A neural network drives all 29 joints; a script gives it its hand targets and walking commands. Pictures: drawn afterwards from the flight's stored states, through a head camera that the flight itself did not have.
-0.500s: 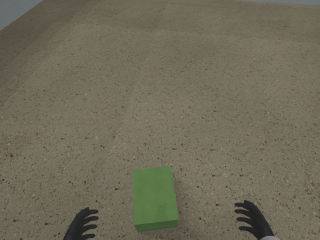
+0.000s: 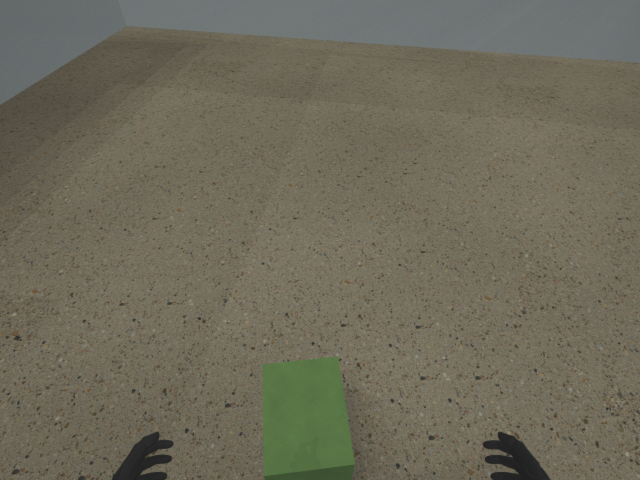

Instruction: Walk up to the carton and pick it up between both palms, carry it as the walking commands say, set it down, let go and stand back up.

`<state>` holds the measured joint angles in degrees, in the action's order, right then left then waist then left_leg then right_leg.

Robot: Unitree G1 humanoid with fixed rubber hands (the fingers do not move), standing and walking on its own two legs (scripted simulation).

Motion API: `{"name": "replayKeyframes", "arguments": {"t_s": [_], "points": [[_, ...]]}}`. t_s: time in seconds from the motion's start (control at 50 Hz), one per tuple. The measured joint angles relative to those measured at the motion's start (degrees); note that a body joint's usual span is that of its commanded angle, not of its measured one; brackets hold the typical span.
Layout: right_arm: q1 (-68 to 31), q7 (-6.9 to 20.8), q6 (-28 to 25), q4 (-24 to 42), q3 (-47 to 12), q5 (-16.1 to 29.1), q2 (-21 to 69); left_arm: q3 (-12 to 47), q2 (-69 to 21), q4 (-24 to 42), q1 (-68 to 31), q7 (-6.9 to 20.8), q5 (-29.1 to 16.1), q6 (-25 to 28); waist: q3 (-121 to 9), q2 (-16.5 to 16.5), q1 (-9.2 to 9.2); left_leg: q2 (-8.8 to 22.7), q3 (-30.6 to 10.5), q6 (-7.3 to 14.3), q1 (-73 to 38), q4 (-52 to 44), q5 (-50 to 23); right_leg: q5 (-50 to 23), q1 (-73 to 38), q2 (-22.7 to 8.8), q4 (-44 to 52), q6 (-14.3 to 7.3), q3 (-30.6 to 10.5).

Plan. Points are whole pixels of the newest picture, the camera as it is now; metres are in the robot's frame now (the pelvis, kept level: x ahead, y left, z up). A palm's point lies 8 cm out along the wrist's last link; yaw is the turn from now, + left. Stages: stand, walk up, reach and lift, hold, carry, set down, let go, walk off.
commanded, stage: stand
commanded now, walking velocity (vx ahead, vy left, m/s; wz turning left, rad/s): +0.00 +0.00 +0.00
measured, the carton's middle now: (305, 422) +0.45 +0.05 -0.68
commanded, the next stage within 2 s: none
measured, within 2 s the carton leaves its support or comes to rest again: neither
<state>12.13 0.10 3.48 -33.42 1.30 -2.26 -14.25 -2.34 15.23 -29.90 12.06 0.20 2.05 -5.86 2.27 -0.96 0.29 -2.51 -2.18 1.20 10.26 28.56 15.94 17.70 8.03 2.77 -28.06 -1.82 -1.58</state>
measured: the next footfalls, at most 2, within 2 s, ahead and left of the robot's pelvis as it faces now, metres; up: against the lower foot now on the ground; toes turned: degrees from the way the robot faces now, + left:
none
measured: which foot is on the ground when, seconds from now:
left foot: down 0.00-1.00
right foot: down 0.00-1.00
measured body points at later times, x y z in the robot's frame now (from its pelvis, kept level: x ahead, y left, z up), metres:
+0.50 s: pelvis +0.02 +0.01 +0.00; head +0.02 +0.03 +0.45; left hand +0.16 +0.30 -0.10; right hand +0.15 -0.29 -0.09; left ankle +0.00 +0.11 -0.74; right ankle -0.03 -0.10 -0.74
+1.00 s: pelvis +0.01 +0.02 +0.01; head +0.00 +0.03 +0.46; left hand +0.12 +0.32 -0.11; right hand +0.11 -0.30 -0.10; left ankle +0.00 +0.11 -0.74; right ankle -0.03 -0.10 -0.74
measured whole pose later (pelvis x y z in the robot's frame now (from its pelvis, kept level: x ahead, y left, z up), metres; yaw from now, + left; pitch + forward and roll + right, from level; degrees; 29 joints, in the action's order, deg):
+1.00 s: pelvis +0.01 +0.02 +0.01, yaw -1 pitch -2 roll +0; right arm 7.6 -0.9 -0.9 -56.7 0.8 -1.3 -21.0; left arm -0.5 21.6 -52.9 9.4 -1.2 1.4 0.5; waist 0.3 -1.3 -0.2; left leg -3.1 -1.0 2.5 6.4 20.7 12.4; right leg 13.8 4.4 1.6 -20.2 -0.5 -3.0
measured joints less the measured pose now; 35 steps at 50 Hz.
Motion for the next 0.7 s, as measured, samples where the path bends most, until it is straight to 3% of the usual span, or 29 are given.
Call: {"name": "replayKeyframes", "arguments": {"t_s": [0.2, 0.7], "points": [[-1.8, -0.9, -3.0, -8.8, 1.2, 0.2, -4.7, -0.8, 4.8, -8.3, -0.2, -0.8, 0.0, 4.3, -2.0, -0.8, -0.12, 0.1, 0.8, 0.5, 0.7, -0.6, 0.6, 0.0, 0.6, -0.1, 1.3, 0.4, -0.8], [-4.2, -1.3, -4.1, -19.0, -0.3, 0.8, -5.8, 1.5, 5.7, -18.5, -2.3, -1.7, -0.5, 5.9, -2.2, -0.5, -0.58, -0.7, 1.6, 1.4, -3.0, -5.5, -1.4, -1.7, -2.6, -1.2, 5.3, 1.3, -1.6]]}}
